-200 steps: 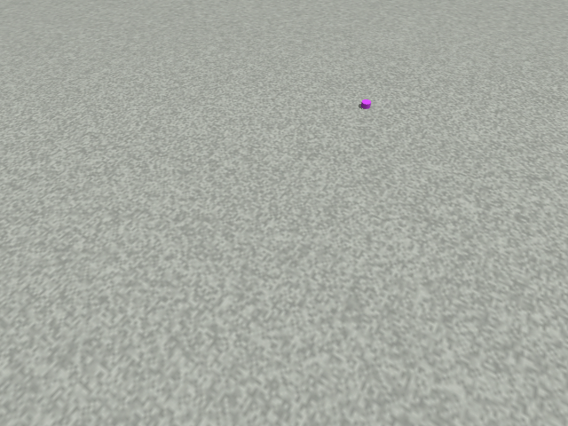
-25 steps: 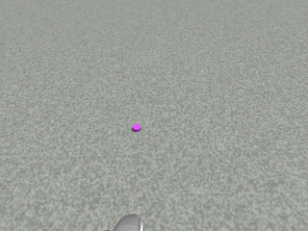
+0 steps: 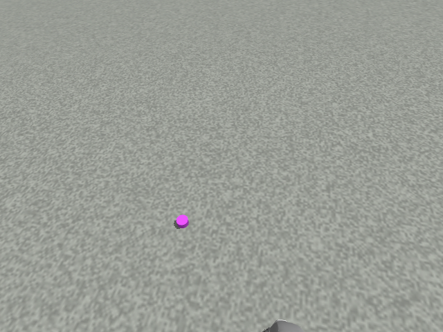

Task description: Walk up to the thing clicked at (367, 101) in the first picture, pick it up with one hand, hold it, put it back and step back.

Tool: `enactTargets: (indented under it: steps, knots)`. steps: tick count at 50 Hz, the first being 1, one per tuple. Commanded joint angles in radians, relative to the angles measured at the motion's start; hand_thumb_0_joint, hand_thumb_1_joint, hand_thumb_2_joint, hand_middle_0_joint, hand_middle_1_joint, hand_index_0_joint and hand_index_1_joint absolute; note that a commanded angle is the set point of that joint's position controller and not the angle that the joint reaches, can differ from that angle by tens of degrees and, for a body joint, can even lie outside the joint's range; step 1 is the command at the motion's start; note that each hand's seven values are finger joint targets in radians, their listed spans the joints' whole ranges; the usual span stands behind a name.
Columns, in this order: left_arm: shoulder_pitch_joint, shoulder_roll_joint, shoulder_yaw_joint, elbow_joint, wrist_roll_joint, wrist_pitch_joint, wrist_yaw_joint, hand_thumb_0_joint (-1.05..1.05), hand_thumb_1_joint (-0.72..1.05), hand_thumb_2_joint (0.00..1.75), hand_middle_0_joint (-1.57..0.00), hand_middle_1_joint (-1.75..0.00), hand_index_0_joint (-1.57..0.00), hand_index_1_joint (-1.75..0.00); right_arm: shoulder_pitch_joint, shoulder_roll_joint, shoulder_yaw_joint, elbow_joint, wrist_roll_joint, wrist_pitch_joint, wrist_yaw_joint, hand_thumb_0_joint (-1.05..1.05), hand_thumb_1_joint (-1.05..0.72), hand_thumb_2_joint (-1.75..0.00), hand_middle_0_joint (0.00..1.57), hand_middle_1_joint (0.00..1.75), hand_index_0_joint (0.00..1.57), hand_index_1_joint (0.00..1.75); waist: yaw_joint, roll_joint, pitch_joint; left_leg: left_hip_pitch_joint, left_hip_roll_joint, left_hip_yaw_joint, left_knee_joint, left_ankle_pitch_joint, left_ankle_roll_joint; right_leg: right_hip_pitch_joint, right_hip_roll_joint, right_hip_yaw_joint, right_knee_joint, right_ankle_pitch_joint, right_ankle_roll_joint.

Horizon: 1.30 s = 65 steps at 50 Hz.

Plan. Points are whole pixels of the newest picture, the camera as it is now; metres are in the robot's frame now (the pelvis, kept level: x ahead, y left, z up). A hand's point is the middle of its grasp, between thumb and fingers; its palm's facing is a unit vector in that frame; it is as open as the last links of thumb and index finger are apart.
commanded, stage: walk up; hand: left
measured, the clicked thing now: (182, 221) +0.73 +0.26 -0.75
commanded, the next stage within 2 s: none
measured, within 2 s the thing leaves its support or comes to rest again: neither
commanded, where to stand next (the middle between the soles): +0.34 +0.02 m, yaw -1 degrees
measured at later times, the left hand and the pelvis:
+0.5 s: hand (89, 310) +0.19 +0.31 -0.16, palm faces +0.00 -0.93 -0.38, open 7.4 cm; pelvis +0.17 +0.03 -0.01, yaw +1 degrees
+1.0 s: hand (115, 236) +0.35 +0.30 -0.14, palm faces -0.04 -0.92 -0.40, open 7.4 cm; pelvis +0.26 +0.03 -0.01, yaw +0 degrees
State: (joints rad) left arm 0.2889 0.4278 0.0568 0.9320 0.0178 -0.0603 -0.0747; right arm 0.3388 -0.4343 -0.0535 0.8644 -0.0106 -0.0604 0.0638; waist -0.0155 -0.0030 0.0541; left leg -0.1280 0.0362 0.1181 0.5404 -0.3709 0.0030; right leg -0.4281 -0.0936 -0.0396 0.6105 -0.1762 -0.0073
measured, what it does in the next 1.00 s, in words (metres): walks ahead: right foot, then left foot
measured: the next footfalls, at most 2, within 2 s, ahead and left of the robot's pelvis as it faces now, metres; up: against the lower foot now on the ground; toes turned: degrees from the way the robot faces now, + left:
right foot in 0.02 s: +0.15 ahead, -0.13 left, +0.00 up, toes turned -4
left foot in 0.44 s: +0.33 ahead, +0.16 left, +0.00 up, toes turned +3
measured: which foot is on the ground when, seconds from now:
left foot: down 0.00-0.04, up 0.06-0.42, down 0.44-1.00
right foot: up 0.00-0.00, down 0.02-0.46, up 0.48-0.82, down 0.84-1.00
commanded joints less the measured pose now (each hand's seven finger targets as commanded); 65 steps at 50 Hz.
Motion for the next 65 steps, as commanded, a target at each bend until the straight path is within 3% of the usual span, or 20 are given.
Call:
enactTargets:
  steps: [1,2,3,9,13,17,21,22,23,24,29,36,40,42,43,44,53,56,61,65]
  knots:
    - [0.196,0.264,0.088,-0.018,0.003,-0.056,0.044,0.0,0.9,0.9,-0.2,-0.3,-0.2,-0.3,-0.015,-0.136,-0.034,-0.11,0.005,-0.021,-0.023,0.0,-0.9,-0.9,0.2,0.3,0.2,0.3,0.123,-0.211,-0.116,-0.3,0.067,-0.043,0.341,0.129,0.101,0.452,-0.063,0.176,-0.209,-0.201,-0.06]
    - [0.218,0.361,0.105,-0.044,-0.003,-0.063,0.053,0.0,0.9,0.9,-0.2,-0.3,-0.2,-0.3,-0.005,-0.111,-0.022,-0.131,0.01,-0.02,-0.021,0.0,-0.9,-0.9,0.2,0.3,0.2,0.3,0.115,-0.336,-0.12,-0.545,-0.068,-0.034,0.555,-0.137,0.044,0.562,-0.316,0.655,-0.369,-0.278,-0.181]
    - [0.181,0.364,0.096,-0.049,-0.02,-0.055,0.053,0.0,0.9,0.9,-0.2,-0.3,-0.2,-0.3,-0.063,-0.207,-0.048,-0.107,-0.003,-0.005,-0.038,0.0,-0.9,-0.9,0.2,0.3,0.2,0.3,0.117,-0.192,-0.06,-0.559,-0.012,-0.138,0.614,-0.177,0.04,0.453,-0.363,0.716,-0.365,-0.271,-0.252]
    - [0.033,0.247,0.064,-0.111,-0.021,-0.053,0.061,0.0,0.9,0.9,-0.2,-0.3,-0.2,-0.3,0.018,-0.178,-0.056,-0.024,0.004,0.014,-0.013,0.0,-0.9,-0.9,0.2,0.3,0.2,0.3,0.025,-0.167,-0.009,-0.411,0.048,-0.146,0.441,0.053,0.013,0.247,-0.159,0.194,-0.341,0.004,-0.195]
    - [0.054,0.262,0.074,-0.131,-0.014,-0.054,0.058,0.0,0.9,0.9,-0.2,-0.3,-0.2,-0.3,-0.074,-0.165,-0.063,-0.053,-0.013,0.019,0.007,0.0,-0.9,-0.9,0.2,0.3,0.2,0.3,0.054,-0.151,0.015,-0.409,0.069,-0.115,0.266,0.103,-0.004,0.227,-0.167,0.168,-0.373,-0.182,-0.213]
    - [0.063,0.273,0.072,-0.144,-0.013,-0.051,0.056,0.0,0.9,0.9,-0.2,-0.3,-0.2,-0.3,-0.138,-0.15,-0.062,-0.071,-0.015,0.002,0.014,0.0,-0.9,-0.9,0.2,0.3,0.2,0.3,0.063,-0.136,0.007,-0.325,0.063,-0.09,0.114,0.149,-0.003,0.216,-0.176,0.147,-0.308,-0.116,-0.209]
    - [0.024,0.241,0.047,-0.156,-0.014,-0.038,0.058,0.0,0.9,0.9,-0.2,-0.3,-0.2,-0.3,-0.001,-0.18,-0.082,-0.022,-0.019,-0.013,0.003,0.0,-0.9,-0.9,0.2,0.3,0.2,0.3,-0.041,-0.018,-0.056,0.025,-0.015,-0.026,0.015,0.124,0.031,0.047,-0.116,0.056,-0.055,-0.032,-0.147]
    - [0.058,0.19,0.026,-0.159,-0.013,-0.037,0.057,0.0,0.9,0.9,-0.2,-0.3,-0.2,-0.3,0.096,-0.237,-0.102,0.0,-0.022,-0.016,-0.008,0.0,-0.9,-0.9,0.2,0.3,0.2,0.3,-0.085,0.157,-0.11,0.164,0.044,-0.151,-0.069,-0.035,0.073,-0.045,-0.046,-0.006,0.207,0.01,-0.11]
    - [0.073,0.116,0.009,-0.175,-0.029,-0.034,0.055,0.0,0.9,0.9,-0.2,-0.3,-0.2,-0.3,0.132,-0.33,-0.122,-0.024,-0.026,-0.022,-0.016,0.0,-0.9,-0.9,0.2,0.3,0.2,0.3,-0.089,0.382,-0.101,0.242,0.307,-0.65,-0.266,-0.215,0.173,-0.289,0.118,-0.045,0.473,-0.277,-0.036]
    - [0.052,0.226,0.038,-0.146,-0.018,-0.024,0.077,0.0,0.9,0.9,-0.2,-0.3,-0.2,-0.3,0.11,-0.351,-0.127,-0.039,0.007,-0.018,-0.016,0.0,-0.9,-0.9,0.2,0.3,0.2,0.3,-0.084,0.245,-0.079,0.147,0.402,-0.783,-0.311,-0.245,0.275,-0.286,0.08,0.063,0.568,-0.388,-0.048]
    - [0.123,0.21,0.033,-0.071,-0.02,-0.019,0.059,0.0,0.9,0.9,-0.2,-0.3,-0.2,-0.3,-0.027,-0.223,-0.078,-0.075,0.008,-0.026,-0.034,0.0,-0.9,-0.9,0.2,0.3,0.2,0.3,0.007,0.152,-0.009,-0.04,0.232,-0.308,-0.246,0.182,0.201,-0.139,-0.006,0.08,0.43,-0.176,-0.022]
    - [0.044,0.125,0.021,-0.065,-0.015,0.0,0.075,0.0,0.9,0.9,-0.2,-0.3,-0.2,-0.3,-0.069,-0.196,-0.046,-0.081,0.008,-0.01,-0.057,0.0,-0.9,-0.9,0.2,0.3,0.2,0.3,0.023,0.143,-0.037,-0.114,0.224,-0.148,-0.085,0.787,0.204,0.053,0.028,0.0,0.149,-0.034,0.0]
    - [0.031,0.135,0.025,-0.038,-0.016,-0.001,0.086,0.0,0.9,0.9,-0.2,-0.3,-0.2,-0.3,-0.125,-0.179,-0.031,-0.071,0.028,0.018,-0.064,0.0,-0.9,-0.9,0.2,0.3,0.2,0.3,0.048,0.091,-0.087,-0.176,0.165,-0.137,0.052,0.527,0.132,0.239,0.072,-0.004,-0.05,0.1,-0.034]
    - [0.004,0.217,0.041,-0.041,-0.007,-0.011,0.094,0.0,0.9,0.9,-0.2,-0.3,-0.2,-0.3,-0.079,-0.098,-0.001,-0.056,0.033,0.025,-0.065,0.0,-0.9,-0.9,0.2,0.3,0.2,0.3,0.039,-0.119,-0.135,-0.252,0.081,-0.093,0.202,0.196,0.05,0.328,-0.124,0.254,-0.156,0.268,-0.093]
    - [0.015,0.28,0.052,-0.068,-0.007,-0.019,0.085,0.0,0.9,0.9,-0.2,-0.3,-0.2,-0.3,-0.035,-0.107,-0.004,-0.06,0.024,0.025,-0.065,0.0,-0.9,-0.9,0.2,0.3,0.2,0.3,0.03,-0.191,-0.174,-0.3,-0.032,-0.061,0.323,-0.179,0.036,0.346,-0.258,0.469,-0.231,0.052,-0.227]
    - [-0.005,0.305,0.057,-0.058,-0.008,-0.012,0.083,0.0,0.9,0.9,-0.2,-0.3,-0.2,-0.3,-0.069,-0.172,-0.025,-0.029,0.01,0.034,-0.071,0.0,-0.9,-0.9,0.2,0.3,0.2,0.3,0.056,-0.189,-0.119,-0.337,-0.02,-0.087,0.402,-0.312,0.04,0.294,-0.296,0.55,-0.264,-0.137,-0.286]
    - [-0.165,0.183,0.02,-0.068,-0.003,0.031,0.068,0.0,0.9,0.9,-0.2,-0.3,-0.2,-0.3,0.0,-0.14,-0.028,0.113,-0.009,0.01,-0.059,0.0,-0.9,-0.9,0.2,0.3,0.2,0.3,-0.012,-0.128,-0.076,-0.025,-0.041,-0.064,-0.037,0.057,0.022,0.008,-0.088,0.178,-0.193,-0.343,-0.123]
    - [-0.182,0.152,0.01,-0.036,-0.013,0.046,0.067,0.0,0.9,0.9,-0.2,-0.3,-0.2,-0.3,-0.148,-0.264,-0.042,0.073,-0.013,-0.001,-0.066,0.0,-0.9,-0.9,0.2,0.3,0.2,0.3,0.01,0.114,0.053,-0.223,0.29,-0.559,-0.359,-0.403,0.161,-0.034,0.056,0.049,0.095,-0.299,-0.01]
    - [-0.127,0.146,0.007,0.054,-0.017,0.015,0.072,0.0,0.9,0.9,-0.2,-0.3,-0.2,-0.3,-0.222,-0.179,-0.002,0.092,-0.001,-0.01,-0.062,0.0,-0.9,-0.9,0.2,0.3,0.2,0.3,0.054,0.115,-0.058,-0.137,0.142,-0.239,-0.138,0.308,0.072,0.256,0.032,0.07,-0.154,0.04,-0.018]
    - [-0.195,0.16,-0.011,0.067,-0.023,0.017,0.071,0.0,0.9,0.9,-0.2,-0.3,-0.2,-0.3,-0.206,-0.17,-0.005,0.122,0.006,0.0,-0.071,0.0,-0.9,-0.9,0.2,0.3,0.2,0.3,0.018,0.072,-0.093,-0.073,0.097,-0.197,-0.164,0.231,0.046,0.254,-0.001,0.093,-0.127,0.147,-0.038]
